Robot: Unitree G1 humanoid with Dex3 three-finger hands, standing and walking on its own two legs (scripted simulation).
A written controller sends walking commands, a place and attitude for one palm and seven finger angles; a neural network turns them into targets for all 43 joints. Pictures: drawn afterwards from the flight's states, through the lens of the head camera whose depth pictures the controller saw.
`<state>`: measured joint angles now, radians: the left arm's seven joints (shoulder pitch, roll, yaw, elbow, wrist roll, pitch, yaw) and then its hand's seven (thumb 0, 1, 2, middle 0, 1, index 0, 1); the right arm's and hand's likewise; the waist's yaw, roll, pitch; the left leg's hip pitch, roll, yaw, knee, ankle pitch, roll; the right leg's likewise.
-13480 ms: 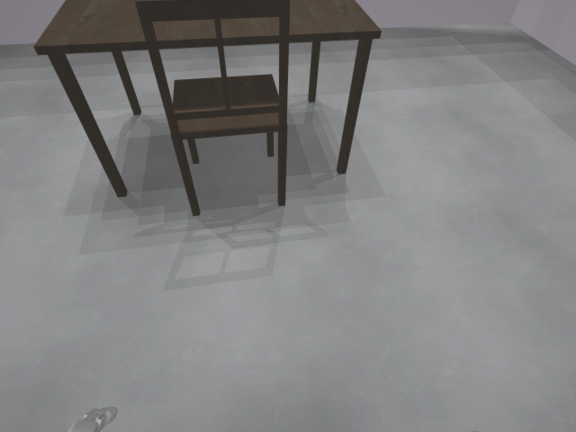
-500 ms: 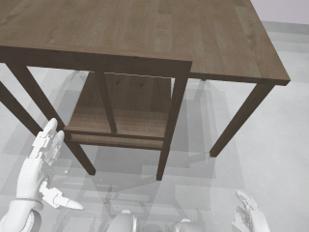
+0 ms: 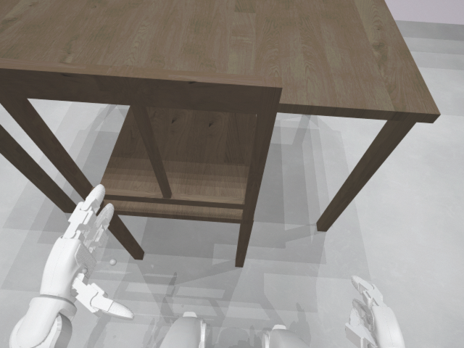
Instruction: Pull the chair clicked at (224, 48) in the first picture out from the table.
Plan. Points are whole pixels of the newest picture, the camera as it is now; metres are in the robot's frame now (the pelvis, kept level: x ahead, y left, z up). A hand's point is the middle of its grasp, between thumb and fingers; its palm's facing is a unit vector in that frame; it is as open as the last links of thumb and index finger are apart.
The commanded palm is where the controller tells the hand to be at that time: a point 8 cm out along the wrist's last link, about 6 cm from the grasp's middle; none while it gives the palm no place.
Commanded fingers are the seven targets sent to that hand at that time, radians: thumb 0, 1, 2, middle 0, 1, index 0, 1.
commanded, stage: aim the fingers beside a spindle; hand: left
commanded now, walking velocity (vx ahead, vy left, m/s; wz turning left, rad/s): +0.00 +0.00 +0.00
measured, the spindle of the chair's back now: (155, 158) +0.46 +0.18 +0.01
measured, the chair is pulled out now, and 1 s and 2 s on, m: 0.00 0.00 0.00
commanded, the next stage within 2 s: none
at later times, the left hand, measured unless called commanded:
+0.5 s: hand (119, 249) +0.27 +0.20 +0.02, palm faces -0.03 -1.00 -0.03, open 17.0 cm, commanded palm +0.25 +0.24 +0.02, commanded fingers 0.00 -0.50 0.30 -0.06 -0.08 -0.06 -0.08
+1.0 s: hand (141, 240) +0.29 +0.17 +0.00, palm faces -0.07 -1.00 -0.01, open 17.0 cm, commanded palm +0.28 +0.23 +0.00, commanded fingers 0.00 -0.50 0.30 -0.06 -0.08 -0.06 -0.08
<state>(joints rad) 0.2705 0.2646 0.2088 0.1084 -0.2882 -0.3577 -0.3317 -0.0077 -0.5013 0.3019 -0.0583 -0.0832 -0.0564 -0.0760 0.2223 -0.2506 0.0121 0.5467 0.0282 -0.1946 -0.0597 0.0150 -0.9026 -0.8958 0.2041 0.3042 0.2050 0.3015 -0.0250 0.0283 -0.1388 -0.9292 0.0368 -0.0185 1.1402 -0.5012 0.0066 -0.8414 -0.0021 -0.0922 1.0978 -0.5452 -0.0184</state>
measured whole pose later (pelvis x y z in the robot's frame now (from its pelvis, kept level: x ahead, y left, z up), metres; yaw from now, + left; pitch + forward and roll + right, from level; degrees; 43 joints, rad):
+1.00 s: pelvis -0.01 +0.01 -0.03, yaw -1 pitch +21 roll -3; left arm 0.06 0.23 0.13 0.20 -0.22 -0.40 -0.21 -0.01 -0.50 0.30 -0.06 -0.08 -0.06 -0.08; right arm 0.21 -0.25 0.01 0.55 0.01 -0.12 -0.03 0.01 -0.90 -0.90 0.20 0.30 0.20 0.30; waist -0.04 0.03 -0.15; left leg -1.10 0.03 0.00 1.26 -0.53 0.02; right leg -1.01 -0.01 -0.08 1.22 -0.57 -0.01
